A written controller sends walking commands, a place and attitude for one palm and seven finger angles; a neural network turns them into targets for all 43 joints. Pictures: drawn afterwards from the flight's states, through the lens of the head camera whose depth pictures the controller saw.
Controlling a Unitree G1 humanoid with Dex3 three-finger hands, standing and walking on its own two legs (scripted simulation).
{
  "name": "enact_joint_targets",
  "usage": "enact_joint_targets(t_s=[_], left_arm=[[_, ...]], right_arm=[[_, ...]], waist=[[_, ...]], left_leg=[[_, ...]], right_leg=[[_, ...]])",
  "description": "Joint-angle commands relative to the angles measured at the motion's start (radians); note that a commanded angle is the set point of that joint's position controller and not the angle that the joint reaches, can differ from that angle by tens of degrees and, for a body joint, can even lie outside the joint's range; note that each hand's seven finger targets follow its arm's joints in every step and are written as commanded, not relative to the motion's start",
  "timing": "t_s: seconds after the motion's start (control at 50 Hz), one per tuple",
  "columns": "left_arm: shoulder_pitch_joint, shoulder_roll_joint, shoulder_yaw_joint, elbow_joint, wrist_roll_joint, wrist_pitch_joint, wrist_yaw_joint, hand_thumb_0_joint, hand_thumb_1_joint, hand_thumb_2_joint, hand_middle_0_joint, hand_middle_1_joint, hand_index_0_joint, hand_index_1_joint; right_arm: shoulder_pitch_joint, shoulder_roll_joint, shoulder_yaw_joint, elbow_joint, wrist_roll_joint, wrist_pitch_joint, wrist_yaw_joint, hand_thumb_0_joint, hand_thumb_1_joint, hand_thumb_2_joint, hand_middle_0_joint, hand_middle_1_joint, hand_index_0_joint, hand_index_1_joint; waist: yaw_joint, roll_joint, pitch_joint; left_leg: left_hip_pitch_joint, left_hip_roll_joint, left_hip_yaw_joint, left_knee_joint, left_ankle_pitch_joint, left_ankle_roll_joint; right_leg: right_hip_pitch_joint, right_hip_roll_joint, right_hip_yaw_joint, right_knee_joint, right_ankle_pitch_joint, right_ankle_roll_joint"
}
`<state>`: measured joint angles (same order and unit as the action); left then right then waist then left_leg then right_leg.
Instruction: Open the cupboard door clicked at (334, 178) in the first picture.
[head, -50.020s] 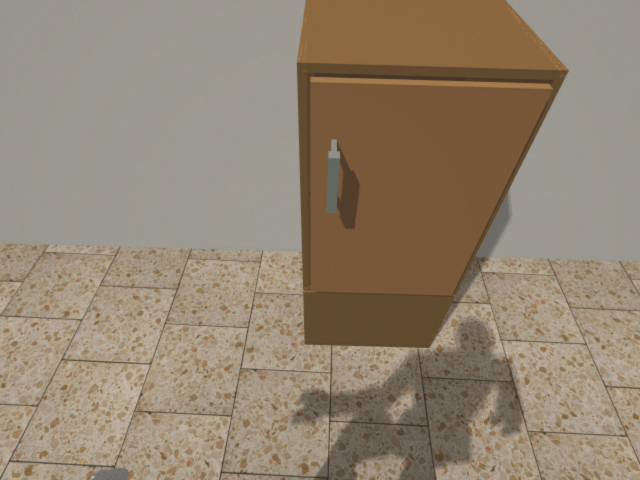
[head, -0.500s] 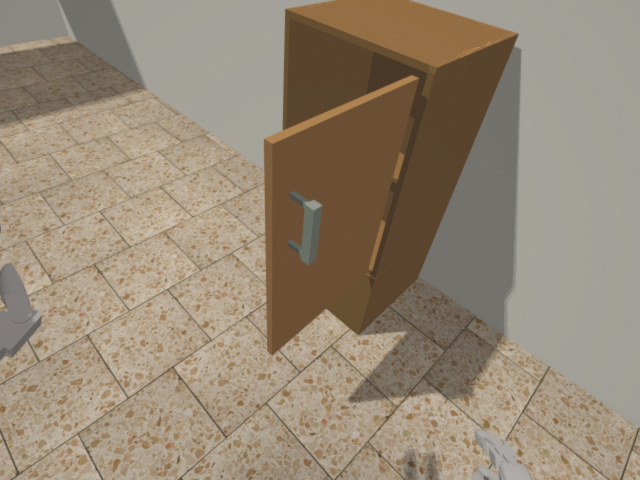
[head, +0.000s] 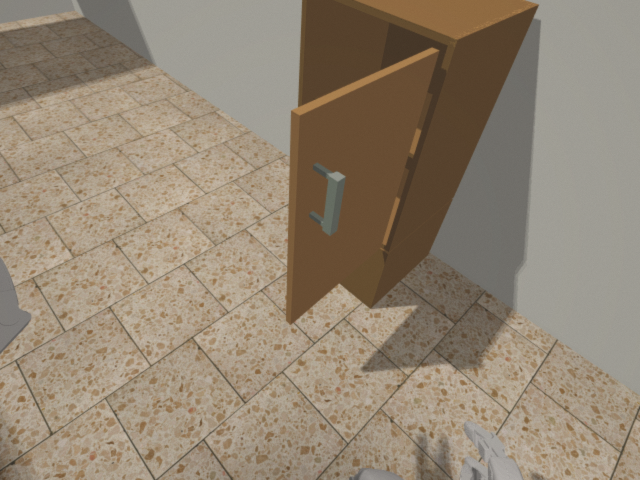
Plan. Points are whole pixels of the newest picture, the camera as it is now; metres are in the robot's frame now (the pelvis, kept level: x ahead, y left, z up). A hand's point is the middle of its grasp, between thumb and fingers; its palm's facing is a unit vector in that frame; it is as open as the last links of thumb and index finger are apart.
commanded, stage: stop stepping back and stand still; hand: left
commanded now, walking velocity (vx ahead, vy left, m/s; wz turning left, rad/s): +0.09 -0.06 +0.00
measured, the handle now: (324, 199) +0.57 +0.00 +0.01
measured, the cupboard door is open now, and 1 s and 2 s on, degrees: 91 91 91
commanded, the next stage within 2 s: let the arm hang, fingers relaxed in 0.04 s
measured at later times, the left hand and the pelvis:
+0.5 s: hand out of the picture +0.07 +0.17 -0.18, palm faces +0.12 -0.98 -0.17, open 6.8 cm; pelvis +0.04 -0.02 -0.01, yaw +3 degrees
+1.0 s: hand out of the picture +0.04 +0.13 -0.17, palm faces +0.08 -0.98 -0.16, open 7.3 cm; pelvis +0.07 -0.02 +0.01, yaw +1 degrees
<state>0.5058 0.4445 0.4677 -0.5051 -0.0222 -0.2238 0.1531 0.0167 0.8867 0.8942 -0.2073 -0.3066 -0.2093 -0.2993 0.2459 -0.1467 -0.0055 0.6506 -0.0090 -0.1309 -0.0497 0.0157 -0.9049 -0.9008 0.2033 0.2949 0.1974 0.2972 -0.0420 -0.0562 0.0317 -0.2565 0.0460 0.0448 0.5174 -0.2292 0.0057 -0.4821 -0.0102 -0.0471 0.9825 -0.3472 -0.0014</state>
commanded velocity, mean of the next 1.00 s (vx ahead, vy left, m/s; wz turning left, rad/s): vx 0.00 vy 0.00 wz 0.00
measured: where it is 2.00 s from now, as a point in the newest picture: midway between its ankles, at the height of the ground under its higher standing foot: outside the picture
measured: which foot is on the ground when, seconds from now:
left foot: down 0.00-1.00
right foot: up 0.00-0.12, down 0.14-1.00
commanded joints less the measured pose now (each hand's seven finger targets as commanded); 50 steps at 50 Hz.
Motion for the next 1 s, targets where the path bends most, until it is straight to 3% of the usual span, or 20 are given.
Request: enact_joint_targets(t_s=[0.0, 0.06, 0.1, 0.12, 0.14, 0.16, 0.18, 0.24, 0.26, 0.3, 0.32, 0.34, 0.36, 0.4, 0.44, 0.5, 0.54, 0.62, 0.8, 0.98], left_arm=[[0.061, 0.138, 0.093, -0.214, 0.001, -0.061, 0.014, 0.000, 0.900, 0.900, -0.200, -0.300, -0.200, -0.300], [0.018, 0.140, 0.079, -0.177, 0.003, -0.040, 0.023, 0.000, 0.900, 0.900, -0.200, -0.300, -0.200, -0.300], [-0.024, 0.147, 0.072, -0.151, 0.005, -0.030, 0.030, 0.000, 0.900, 0.900, -0.200, -0.300, -0.200, -0.300], [0.084, -0.134, -0.316, 0.601, 0.081, 0.135, -0.116, 0.000, 0.900, 0.900, -0.200, -0.300, -0.200, -0.300], [0.060, -0.098, -0.328, 0.634, 0.075, 0.193, -0.143, 0.000, 0.900, 0.900, -0.200, -0.300, -0.200, -0.300], [-0.030, -0.108, -0.345, 0.661, 0.070, 0.211, -0.149, 0.000, 0.900, 0.900, -0.200, -0.300, -0.200, -0.300], [-0.072, -0.107, -0.338, 0.701, 0.069, 0.213, -0.142, 0.000, 0.900, 0.900, -0.200, -0.300, -0.200, -0.300], [-0.147, -0.098, -0.356, 0.897, 0.069, 0.221, -0.134, 0.000, 0.900, 0.900, -0.200, -0.300, -0.200, -0.300], [-0.184, -0.092, -0.363, 0.960, 0.064, 0.227, -0.131, 0.000, 0.900, 0.900, -0.200, -0.300, -0.200, -0.300], [-0.237, -0.090, -0.382, 1.074, 0.046, 0.235, -0.138, 0.000, 0.900, 0.900, -0.200, -0.300, -0.200, -0.300], [-0.240, -0.117, -0.394, 1.133, 0.041, 0.237, -0.145, 0.000, 0.900, 0.900, -0.200, -0.300, -0.200, -0.300], [-0.228, -0.157, -0.408, 1.178, 0.041, 0.243, -0.149, 0.000, 0.900, 0.900, -0.200, -0.300, -0.200, -0.300], [-0.214, -0.159, -0.414, 1.228, 0.044, 0.246, -0.145, 0.000, 0.900, 0.900, -0.200, -0.300, -0.200, -0.300], [-0.213, -0.202, -0.396, 1.318, 0.046, 0.243, -0.147, 0.000, 0.900, 0.900, -0.200, -0.300, -0.200, -0.300], [-0.182, -0.194, -0.411, 1.406, 0.038, 0.229, -0.147, 0.000, 0.900, 0.900, -0.200, -0.300, -0.200, -0.300], [-0.185, -0.185, -0.431, 1.494, 0.031, 0.204, -0.140, 0.000, 0.900, 0.900, -0.200, -0.300, -0.200, -0.300], [-0.185, -0.180, -0.437, 1.532, 0.030, 0.199, -0.135, 0.000, 0.900, 0.900, -0.200, -0.300, -0.200, -0.300], [-0.154, -0.196, -0.446, 1.594, 0.030, 0.205, -0.126, 0.000, 0.900, 0.900, -0.200, -0.300, -0.200, -0.300], [-0.128, -0.233, -0.450, 1.662, 0.027, 0.210, -0.114, 0.000, 0.900, 0.900, -0.200, -0.300, -0.200, -0.300], [-0.106, -0.254, -0.447, 1.675, 0.027, 0.206, -0.108, 0.000, 0.900, 0.900, -0.200, -0.300, -0.200, -0.300]], right_arm=[[-0.086, -0.171, -0.056, -0.151, 0.005, -0.048, 0.000, 0.000, -0.900, -0.900, 0.200, 0.300, 0.200, 0.300], [-0.079, -0.174, -0.049, -0.148, 0.004, -0.046, -0.014, 0.000, -0.900, -0.900, 0.200, 0.300, 0.200, 0.300], [-0.076, -0.162, -0.041, -0.141, 0.000, -0.045, -0.015, 0.000, -0.900, -0.900, 0.200, 0.300, 0.200, 0.300], [-0.071, -0.207, -0.066, 0.036, 0.007, -0.022, 0.063, 0.000, -0.900, -0.900, 0.200, 0.300, 0.200, 0.300], [-0.052, -0.119, -0.045, -0.032, 0.013, 0.039, 0.063, 0.000, -0.900, -0.900, 0.200, 0.300, 0.200, 0.300], [-0.027, -0.140, -0.055, 0.000, 0.008, 0.061, 0.048, 0.000, -0.900, -0.900, 0.200, 0.300, 0.200, 0.300], [-0.006, -0.166, -0.058, -0.003, -0.012, 0.094, 0.045, 0.000, -0.900, -0.900, 0.200, 0.300, 0.200, 0.300], [-0.063, -0.148, -0.052, 0.015, -0.027, 0.134, 0.050, 0.000, -0.900, -0.900, 0.200, 0.300, 0.200, 0.300], [-0.051, -0.145, -0.052, 0.042, -0.026, 0.141, 0.050, 0.000, -0.900, -0.900, 0.200, 0.300, 0.200, 0.300], [0.006, -0.134, -0.041, 0.117, -0.030, 0.149, 0.045, 0.000, -0.900, -0.900, 0.200, 0.300, 0.200, 0.300], [0.017, -0.159, -0.036, 0.147, -0.033, 0.143, 0.042, 0.000, -0.900, -0.900, 0.200, 0.300, 0.200, 0.300], [0.004, -0.200, -0.031, 0.165, -0.041, 0.136, 0.039, 0.000, -0.900, -0.900, 0.200, 0.300, 0.200, 0.300], [-0.022, -0.223, -0.031, 0.176, -0.042, 0.139, 0.040, 0.000, -0.900, -0.900, 0.200, 0.300, 0.200, 0.300], [-0.048, -0.177, -0.030, 0.207, -0.041, 0.136, 0.023, 0.000, -0.900, -0.900, 0.200, 0.300, 0.200, 0.300], [-0.052, -0.132, -0.019, 0.243, -0.031, 0.135, 0.017, 0.000, -0.900, -0.900, 0.200, 0.300, 0.200, 0.300], [0.024, -0.105, -0.015, 0.313, -0.016, 0.129, 0.013, 0.000, -0.900, -0.900, 0.200, 0.300, 0.200, 0.300], [0.063, -0.103, -0.013, 0.358, -0.012, 0.126, 0.010, 0.000, -0.900, -0.900, 0.200, 0.300, 0.200, 0.300], [0.078, -0.098, -0.011, 0.414, -0.009, 0.131, 0.004, 0.000, -0.900, -0.900, 0.200, 0.300, 0.200, 0.300], [0.094, -0.050, 0.001, 0.501, -0.012, 0.135, 0.005, 0.000, -0.900, -0.900, 0.200, 0.300, 0.200, 0.300], [0.112, -0.024, 0.000, 0.520, -0.014, 0.132, 0.003, 0.000, -0.900, -0.900, 0.200, 0.300, 0.200, 0.300]], waist=[[0.025, 0.306, -0.011], [0.031, 0.273, -0.047], [0.023, 0.172, -0.060], [0.037, -0.012, -0.109], [0.032, -0.067, -0.140], [0.008, -0.176, -0.144], [0.022, -0.280, -0.079], [0.043, -0.339, -0.051], [0.029, -0.276, -0.060], [-0.003, -0.124, -0.062], [-0.007, 0.029, -0.055], [0.016, 0.211, -0.031], [0.033, 0.272, -0.018], [0.046, 0.391, 0.044], [0.062, 0.339, 0.007], [0.032, 0.106, -0.087], [0.024, 0.083, -0.114], [0.031, 0.019, -0.049], [0.039, 0.037, 0.068], [0.043, 0.050, 0.078]], left_leg=[[-0.166, 0.202, -0.140, -0.322, -0.314, 0.122], [-0.170, 0.155, -0.057, -0.227, -0.363, 0.087], [-0.184, 0.106, -0.046, -0.073, -0.277, 0.055], [-0.265, 0.023, 0.037, 0.301, -0.020, -0.008], [-0.296, 0.012, -0.008, 0.319, -0.265, -0.018], [-0.249, 0.004, -0.014, 0.362, -0.339, -0.021], [-0.288, -0.002, 0.002, 0.401, -0.328, -0.010], [-0.258, -0.032, 0.032, 0.354, -0.295, -0.002], [-0.195, -0.032, 0.037, 0.269, -0.243, -0.004], [0.017, -0.029, 0.028, 0.089, -0.045, 0.001], [0.093, 0.037, -0.086, 0.003, 0.080, 0.030], [0.045, 0.140, -0.221, -0.082, 0.084, 0.080], [-0.061, 0.184, -0.292, -0.169, -0.107, 0.099], [-0.162, 0.143, -0.261, -0.262, -0.265, 0.086], [-0.122, 0.087, -0.155, -0.213, -0.138, 0.050], [0.047, 0.055, -0.062, -0.106, 0.143, 0.019], [0.108, 0.062, -0.048, -0.103, 0.237, 0.017], [0.118, 0.067, -0.035, -0.115, 0.251, 0.022], [0.090, 0.061, -0.040, -0.161, 0.187, 0.025], [0.082, 0.057, -0.034, -0.161, 0.185, 0.022]], right_leg=[[0.176, -0.002, -0.053, -0.219, 0.004, 0.005], [0.353, 0.061, -0.127, -0.416, 0.008, 0.006], [0.422, 0.016, -0.018, -0.573, -0.025, -0.023], [0.387, -0.261, 0.157, -0.489, 0.531, -0.095], [0.395, -0.329, 0.226, -0.443, 0.882, -0.159], [0.292, -0.339, 0.249, -0.476, 0.677, -0.199], [0.297, -0.305, 0.191, -0.489, 0.583, -0.199], [0.359, -0.245, 0.089, -0.472, 0.758, -0.171], [0.348, -0.237, 0.070, -0.463, 0.707, -0.156], [0.212, -0.203, 0.046, -0.481, 0.348, -0.098], [0.115, -0.157, 0.032, -0.439, 0.133, -0.056], [0.114, -0.087, -0.002, -0.413, -0.013, -0.016], [0.191, -0.055, -0.012, -0.410, -0.114, -0.011], [0.261, -0.049, -0.010, -0.452, -0.021, -0.019], [0.338, -0.074, 0.020, -0.549, 0.100, -0.029], [0.369, -0.136, 0.053, -0.629, 0.281, -0.047], [0.382, -0.142, 0.031, -0.620, 0.387, -0.045], [0.363, -0.136, 0.011, -0.627, 0.417, -0.036], [0.329, -0.126, 0.013, -0.664, 0.251, -0.034], [0.341, -0.126, 0.016, -0.670, 0.257, -0.034]])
